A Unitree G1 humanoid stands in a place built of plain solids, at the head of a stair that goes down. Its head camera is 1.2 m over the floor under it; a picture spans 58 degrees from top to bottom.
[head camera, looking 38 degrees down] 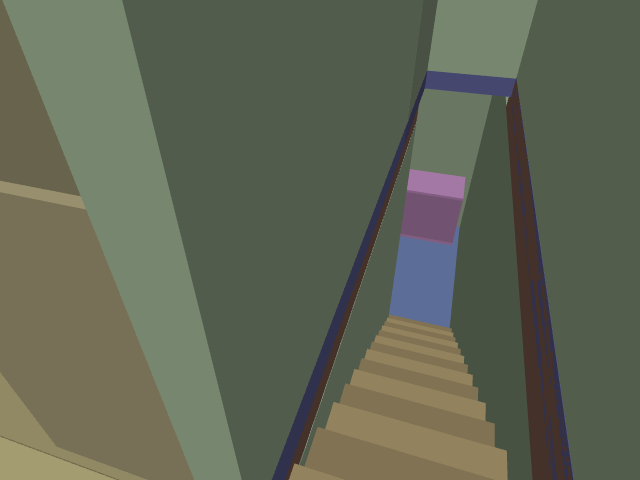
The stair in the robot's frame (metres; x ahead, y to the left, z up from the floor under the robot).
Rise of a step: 0.20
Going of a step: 0.24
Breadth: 0.75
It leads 17 degrees to the right of straight ahead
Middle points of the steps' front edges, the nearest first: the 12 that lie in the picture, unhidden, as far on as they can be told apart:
0.76 -0.35 -0.40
0.99 -0.42 -0.60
1.22 -0.49 -0.80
1.45 -0.56 -0.99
1.68 -0.63 -1.19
1.91 -0.71 -1.39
2.14 -0.78 -1.59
2.37 -0.85 -1.79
2.60 -0.92 -1.99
2.82 -0.99 -2.19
3.05 -1.06 -2.39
3.28 -1.13 -2.59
